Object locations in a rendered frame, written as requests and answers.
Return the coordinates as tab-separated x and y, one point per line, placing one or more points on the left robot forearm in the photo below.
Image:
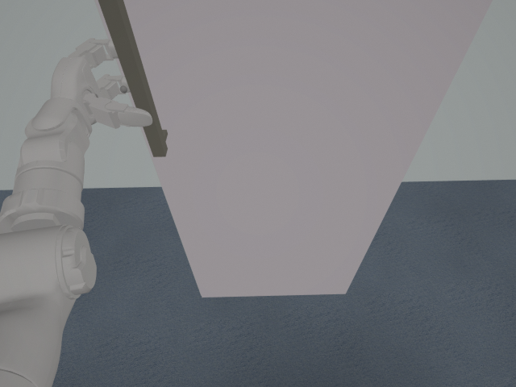
50	174

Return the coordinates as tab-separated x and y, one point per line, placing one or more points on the robot left hand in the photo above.
74	80

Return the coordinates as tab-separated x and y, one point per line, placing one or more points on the fridge door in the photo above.
291	125

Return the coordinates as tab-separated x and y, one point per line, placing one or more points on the robot left upper arm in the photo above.
42	273

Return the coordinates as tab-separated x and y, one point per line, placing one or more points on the handle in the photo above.
118	23

